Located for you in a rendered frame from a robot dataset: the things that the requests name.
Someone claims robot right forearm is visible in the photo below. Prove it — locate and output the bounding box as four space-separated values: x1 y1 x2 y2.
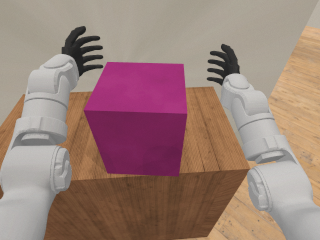
220 73 314 200

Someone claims left robot upper arm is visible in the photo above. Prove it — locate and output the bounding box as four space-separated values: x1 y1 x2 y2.
0 145 72 240

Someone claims robot left forearm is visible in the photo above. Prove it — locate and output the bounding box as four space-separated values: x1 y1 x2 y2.
0 54 79 192

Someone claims pedestal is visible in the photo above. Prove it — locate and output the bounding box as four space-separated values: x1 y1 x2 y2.
0 86 251 240

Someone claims carton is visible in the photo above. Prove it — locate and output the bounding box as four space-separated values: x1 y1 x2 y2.
83 62 188 177

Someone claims right robot upper arm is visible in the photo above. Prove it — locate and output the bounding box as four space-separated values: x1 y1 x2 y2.
247 160 320 240

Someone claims robot right hand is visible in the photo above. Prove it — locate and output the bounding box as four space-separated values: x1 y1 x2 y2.
207 44 240 86

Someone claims robot left hand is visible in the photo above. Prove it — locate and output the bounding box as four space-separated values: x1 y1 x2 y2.
61 26 103 77

